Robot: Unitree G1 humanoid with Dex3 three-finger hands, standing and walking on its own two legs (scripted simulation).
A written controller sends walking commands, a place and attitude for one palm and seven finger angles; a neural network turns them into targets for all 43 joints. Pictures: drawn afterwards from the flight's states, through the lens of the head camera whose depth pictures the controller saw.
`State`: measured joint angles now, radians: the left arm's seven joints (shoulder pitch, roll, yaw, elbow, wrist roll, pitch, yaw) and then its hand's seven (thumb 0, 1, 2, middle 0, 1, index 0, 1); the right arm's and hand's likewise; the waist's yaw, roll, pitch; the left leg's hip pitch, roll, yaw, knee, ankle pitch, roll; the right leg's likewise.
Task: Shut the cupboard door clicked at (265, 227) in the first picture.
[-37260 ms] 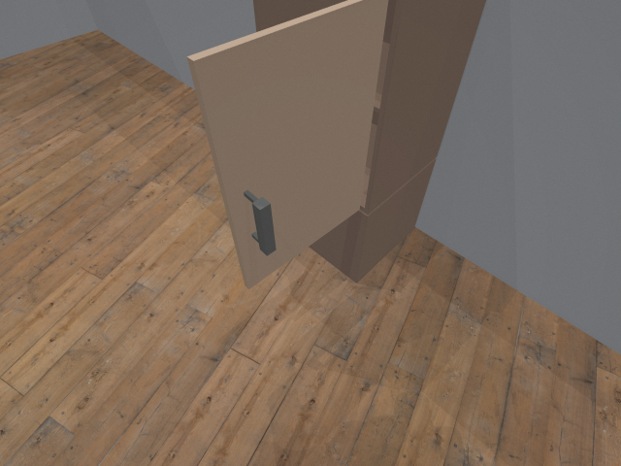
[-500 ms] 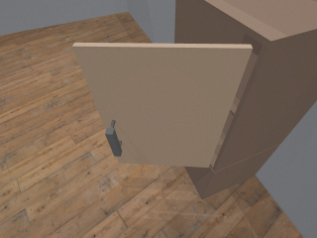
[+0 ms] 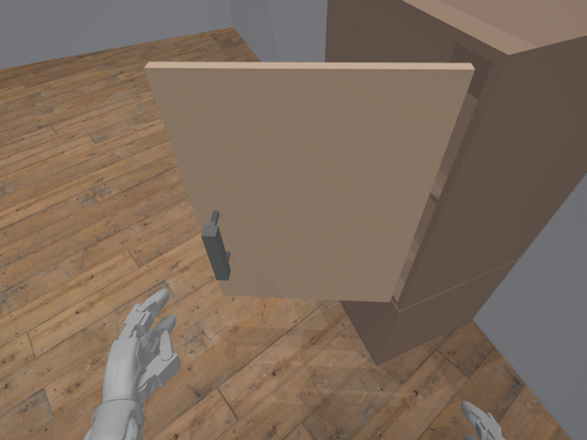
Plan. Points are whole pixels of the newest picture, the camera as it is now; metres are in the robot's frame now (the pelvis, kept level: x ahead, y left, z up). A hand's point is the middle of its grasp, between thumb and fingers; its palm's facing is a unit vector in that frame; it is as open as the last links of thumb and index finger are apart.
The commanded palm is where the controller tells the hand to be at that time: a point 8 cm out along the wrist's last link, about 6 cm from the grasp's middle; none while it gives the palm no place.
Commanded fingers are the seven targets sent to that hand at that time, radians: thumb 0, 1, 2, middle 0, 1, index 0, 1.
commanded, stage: raise the hand and make a fist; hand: left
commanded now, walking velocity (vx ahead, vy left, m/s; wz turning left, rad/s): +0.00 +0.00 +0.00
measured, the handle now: (219, 245) +0.48 +0.16 -0.08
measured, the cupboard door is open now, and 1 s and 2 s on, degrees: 64 64 64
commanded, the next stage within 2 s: bring the fist close to the handle in 1.70 s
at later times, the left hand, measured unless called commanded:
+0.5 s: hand (178, 418) +0.17 +0.16 -0.05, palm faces -0.17 -0.98 -0.02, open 4.7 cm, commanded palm +0.13 +0.24 -0.05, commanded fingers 0.00 0.90 0.90 -0.86 -1.02 -0.86 -1.02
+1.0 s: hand (144, 410) +0.18 +0.21 -0.05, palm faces +0.01 -1.00 -0.04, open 3.1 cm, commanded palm +0.16 +0.26 -0.05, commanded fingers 0.00 0.90 0.90 -1.30 -1.50 -1.30 -1.50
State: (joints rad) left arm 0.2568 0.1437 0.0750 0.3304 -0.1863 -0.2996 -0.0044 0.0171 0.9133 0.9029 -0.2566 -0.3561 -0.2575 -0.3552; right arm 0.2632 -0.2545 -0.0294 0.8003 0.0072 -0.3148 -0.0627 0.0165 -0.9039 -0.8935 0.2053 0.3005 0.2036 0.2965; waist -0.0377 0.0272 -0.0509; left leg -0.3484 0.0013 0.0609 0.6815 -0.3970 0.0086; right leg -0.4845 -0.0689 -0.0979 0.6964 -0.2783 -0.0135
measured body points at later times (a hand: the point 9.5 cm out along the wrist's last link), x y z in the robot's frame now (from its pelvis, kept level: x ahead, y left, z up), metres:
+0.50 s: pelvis -0.05 +0.03 -0.11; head +0.03 +0.04 +0.33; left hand +0.18 +0.22 -0.05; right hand +0.16 -0.15 -0.19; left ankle -0.03 +0.11 -0.72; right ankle +0.05 -0.11 -0.72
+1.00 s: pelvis -0.02 +0.02 -0.10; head +0.06 +0.04 +0.34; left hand +0.18 +0.27 -0.04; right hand +0.20 -0.20 -0.15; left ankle -0.03 +0.11 -0.72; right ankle +0.05 -0.11 -0.72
